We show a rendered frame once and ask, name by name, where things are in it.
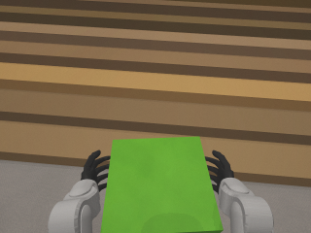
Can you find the right robot hand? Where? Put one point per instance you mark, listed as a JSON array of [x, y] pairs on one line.
[[223, 171]]

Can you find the carton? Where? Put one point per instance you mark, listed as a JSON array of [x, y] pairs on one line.
[[159, 185]]

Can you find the robot right forearm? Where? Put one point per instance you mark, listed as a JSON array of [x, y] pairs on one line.
[[247, 212]]

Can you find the robot left forearm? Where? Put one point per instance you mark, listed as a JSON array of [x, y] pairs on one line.
[[77, 210]]

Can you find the left robot hand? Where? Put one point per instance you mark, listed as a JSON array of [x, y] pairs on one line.
[[90, 171]]

